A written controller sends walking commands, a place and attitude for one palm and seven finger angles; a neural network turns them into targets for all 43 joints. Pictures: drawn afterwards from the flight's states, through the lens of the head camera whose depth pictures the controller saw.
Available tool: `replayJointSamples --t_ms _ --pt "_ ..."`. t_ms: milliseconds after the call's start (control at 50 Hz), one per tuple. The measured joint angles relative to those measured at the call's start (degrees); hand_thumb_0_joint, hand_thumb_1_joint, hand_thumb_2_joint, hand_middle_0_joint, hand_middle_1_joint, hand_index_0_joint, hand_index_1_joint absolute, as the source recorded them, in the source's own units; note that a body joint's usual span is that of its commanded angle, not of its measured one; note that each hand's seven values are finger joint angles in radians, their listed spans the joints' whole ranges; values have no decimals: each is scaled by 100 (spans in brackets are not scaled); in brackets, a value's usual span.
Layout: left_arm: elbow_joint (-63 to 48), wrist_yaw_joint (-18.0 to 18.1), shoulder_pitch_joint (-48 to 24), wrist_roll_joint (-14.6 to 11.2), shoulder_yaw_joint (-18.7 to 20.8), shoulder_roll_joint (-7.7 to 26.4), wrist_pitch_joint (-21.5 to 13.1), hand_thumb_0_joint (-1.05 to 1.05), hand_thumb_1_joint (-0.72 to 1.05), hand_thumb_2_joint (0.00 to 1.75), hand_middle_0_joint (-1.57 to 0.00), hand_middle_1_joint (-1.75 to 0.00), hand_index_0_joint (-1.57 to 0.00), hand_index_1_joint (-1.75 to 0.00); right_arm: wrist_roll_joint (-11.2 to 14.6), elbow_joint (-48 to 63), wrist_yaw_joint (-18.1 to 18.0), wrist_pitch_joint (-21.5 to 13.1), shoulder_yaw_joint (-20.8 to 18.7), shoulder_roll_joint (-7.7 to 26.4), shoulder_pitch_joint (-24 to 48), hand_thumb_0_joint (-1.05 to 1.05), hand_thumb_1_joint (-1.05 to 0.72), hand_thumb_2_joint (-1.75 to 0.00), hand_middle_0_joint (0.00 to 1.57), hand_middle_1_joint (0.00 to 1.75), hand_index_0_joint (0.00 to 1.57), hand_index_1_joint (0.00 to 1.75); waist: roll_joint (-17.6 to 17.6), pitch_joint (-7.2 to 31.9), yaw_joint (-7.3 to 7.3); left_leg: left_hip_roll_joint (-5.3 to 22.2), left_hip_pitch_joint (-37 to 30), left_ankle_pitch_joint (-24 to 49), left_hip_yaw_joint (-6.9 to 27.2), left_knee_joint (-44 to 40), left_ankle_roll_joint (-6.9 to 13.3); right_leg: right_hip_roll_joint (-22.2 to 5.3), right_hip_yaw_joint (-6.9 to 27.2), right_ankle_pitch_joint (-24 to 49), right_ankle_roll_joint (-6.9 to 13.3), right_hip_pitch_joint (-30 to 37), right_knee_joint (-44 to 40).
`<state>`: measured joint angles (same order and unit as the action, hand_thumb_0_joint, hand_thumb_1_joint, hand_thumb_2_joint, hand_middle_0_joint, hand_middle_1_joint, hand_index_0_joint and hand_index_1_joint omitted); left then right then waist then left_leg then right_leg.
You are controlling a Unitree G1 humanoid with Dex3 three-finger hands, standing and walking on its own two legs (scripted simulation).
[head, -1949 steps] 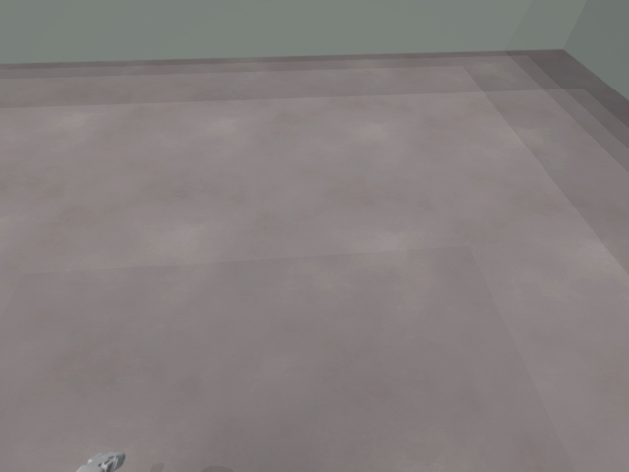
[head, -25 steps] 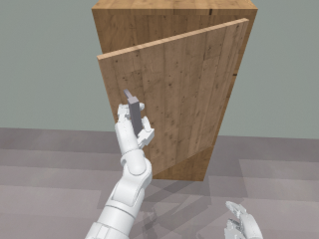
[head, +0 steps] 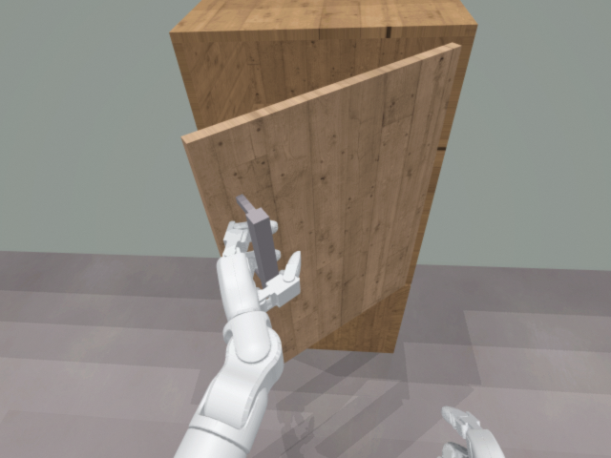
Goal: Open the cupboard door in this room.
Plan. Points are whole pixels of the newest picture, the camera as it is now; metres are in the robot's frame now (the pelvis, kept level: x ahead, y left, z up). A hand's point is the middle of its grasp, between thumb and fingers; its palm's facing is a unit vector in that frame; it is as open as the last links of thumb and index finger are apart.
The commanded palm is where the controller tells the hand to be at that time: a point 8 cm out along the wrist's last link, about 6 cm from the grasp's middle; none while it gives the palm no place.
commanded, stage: open thumb and fingers to let go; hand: left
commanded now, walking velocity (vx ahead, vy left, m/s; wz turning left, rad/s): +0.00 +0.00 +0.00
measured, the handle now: (258, 248) +0.37 +0.09 +0.10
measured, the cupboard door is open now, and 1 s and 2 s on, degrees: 38 41 39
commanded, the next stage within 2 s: slide the hand sideways off the handle in 0.54 s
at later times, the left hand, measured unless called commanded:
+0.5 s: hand (282, 275) +0.32 +0.05 +0.10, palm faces +0.27 -0.96 -0.04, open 15.0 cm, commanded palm +0.27 +0.08 +0.10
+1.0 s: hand (285, 303) +0.28 +0.04 +0.10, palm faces -0.14 -0.99 +0.01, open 16.2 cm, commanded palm +0.26 +0.11 +0.10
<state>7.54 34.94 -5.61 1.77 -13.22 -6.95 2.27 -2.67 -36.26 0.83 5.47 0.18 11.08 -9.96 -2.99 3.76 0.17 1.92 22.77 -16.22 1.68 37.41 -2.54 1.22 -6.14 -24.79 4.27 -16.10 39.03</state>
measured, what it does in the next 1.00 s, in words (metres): stands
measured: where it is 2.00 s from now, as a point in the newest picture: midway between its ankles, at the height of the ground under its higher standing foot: outside the picture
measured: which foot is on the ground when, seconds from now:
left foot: down 0.00-1.00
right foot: down 0.00-1.00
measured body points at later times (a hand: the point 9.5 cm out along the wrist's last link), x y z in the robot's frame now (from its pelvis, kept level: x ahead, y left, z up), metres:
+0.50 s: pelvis +0.00 +0.02 +0.00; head -0.01 +0.00 +0.45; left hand +0.30 +0.10 +0.11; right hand +0.18 -0.18 -0.10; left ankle +0.03 +0.16 -0.72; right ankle -0.04 -0.06 -0.72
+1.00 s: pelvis -0.02 +0.03 +0.00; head -0.03 +0.01 +0.45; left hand +0.28 +0.10 +0.10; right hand +0.13 -0.19 -0.10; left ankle +0.03 +0.16 -0.72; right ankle -0.04 -0.06 -0.72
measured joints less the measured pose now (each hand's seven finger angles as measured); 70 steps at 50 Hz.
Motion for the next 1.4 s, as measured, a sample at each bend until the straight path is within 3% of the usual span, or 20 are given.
replayJointSamples --t_ms 200,300,540,660,700,740,800,840,900,1040,1220,1400 --pt "-149 10 141 41 -107 39 -65 1 -18 44 -33 -123 -32 -123 15 -2 -60 -67 -39 12 42 2 -90 -90 20 30 20 30 17 -44 -8 -14 90 -108 -12 175 7 -20 15 -63 -47 -57 103" --pt "-119 38 47 67 -175 30 -28 0 -37 35 -30 -115 -29 -115 22 42 -39 -76 -19 -44 87 1 -90 -90 20 30 20 30 20 -19 3 -26 124 -143 -50 232 31 -39 53 -71 -84 -91 138" --pt "-15 84 -163 26 -404 16 203 -1 -49 30 -24 -68 -24 -69 13 49 55 -62 73 -185 203 1 -90 -90 20 30 20 30 20 -15 25 -17 183 -179 -107 357 96 -40 112 -41 -141 -136 187" --pt "86 103 -313 -9 -384 -22 272 -1 -50 30 -33 -55 -30 -62 -7 -12 78 -81 84 -177 226 1 -90 -90 20 30 20 30 8 -30 34 -16 245 -167 -88 421 112 -38 94 -19 -154 -175 219" --pt "43 -310 -226 123 -323 58 139 -1 -50 30 -33 -52 -27 -60 24 49 88 -32 106 -168 182 1 -90 -90 20 30 20 30 74 -67 25 -58 240 -124 -96 375 124 -81 96 -17 -159 -203 253" --pt "-20 -1174 -89 64 -287 338 -187 -1 -50 30 -30 -48 -23 -54 85 187 35 0 135 -128 60 1 -90 -90 20 30 20 30 114 -91 40 -91 247 -70 -98 328 138 -114 93 -7 -163 -236 274" --pt "-5 -2308 0 -288 -298 805 -589 -1 -50 30 -25 -42 -17 -46 214 316 -87 -44 162 -12 -95 1 -90 -90 20 30 20 30 41 -116 31 -93 252 -45 -87 337 154 -115 83 24 -174 -227 263" --pt "93 -2628 -35 -554 -304 902 -677 -1 -50 30 -22 -38 -15 -42 290 322 -151 -120 172 64 -144 1 -90 -90 20 30 20 30 -30 -140 1 -87 236 -43 -87 351 164 -108 84 49 -190 -196 240" --pt "259 -2647 -104 -758 -254 789 -662 -1 -51 30 -19 -35 -15 -37 328 271 -188 -222 185 103 -169 1 -90 -90 20 30 20 30 -47 -155 -36 -77 184 -12 -138 300 177 -105 136 95 -209 -173 204" --pt "141 -2434 173 -590 -112 639 -672 -1 -51 30 -18 -34 -18 -34 288 354 -105 -292 213 21 -267 2 -90 -90 20 30 20 30 67 -110 -94 -12 15 48 -301 117 179 -54 303 187 -208 -109 89" --pt "-641 -2639 984 -565 17 889 -733 -1 -50 30 -19 -33 -18 -32 283 488 -115 -271 234 19 -242 2 -90 -90 20 30 20 30 97 -154 -64 46 -193 38 -342 -18 161 8 352 239 -196 105 -115" --pt "-1184 -2969 1503 -715 252 1115 -667 -1 -51 30 -20 -32 -20 -33 297 588 -189 -374 247 59 -68 2 -90 -90 20 30 20 30 84 -176 -5 18 -182 -22 -297 -3 157 -13 308 178 -201 131 -135"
